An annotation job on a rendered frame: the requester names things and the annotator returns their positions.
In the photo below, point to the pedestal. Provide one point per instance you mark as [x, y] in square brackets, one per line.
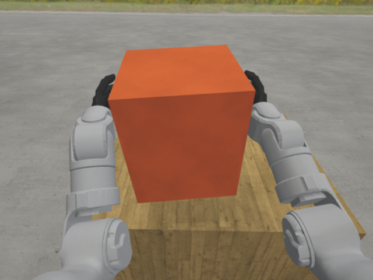
[237, 237]

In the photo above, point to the carton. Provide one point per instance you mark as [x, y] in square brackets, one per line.
[182, 117]

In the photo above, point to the robot left forearm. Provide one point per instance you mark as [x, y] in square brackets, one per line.
[91, 163]

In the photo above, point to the left robot upper arm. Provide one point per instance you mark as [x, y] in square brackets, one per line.
[93, 250]

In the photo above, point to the right robot hand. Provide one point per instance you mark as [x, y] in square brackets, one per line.
[260, 95]

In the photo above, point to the right robot upper arm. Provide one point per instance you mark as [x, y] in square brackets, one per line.
[323, 239]

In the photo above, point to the robot right forearm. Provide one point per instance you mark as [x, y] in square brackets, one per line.
[298, 179]

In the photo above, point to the left robot hand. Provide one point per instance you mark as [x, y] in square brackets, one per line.
[103, 91]

